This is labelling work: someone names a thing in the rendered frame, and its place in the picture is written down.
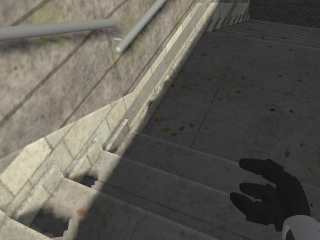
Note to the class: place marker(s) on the robot right forearm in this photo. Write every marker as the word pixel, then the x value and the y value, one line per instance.
pixel 300 227

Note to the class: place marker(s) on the robot right hand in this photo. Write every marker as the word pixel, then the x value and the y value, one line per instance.
pixel 286 200

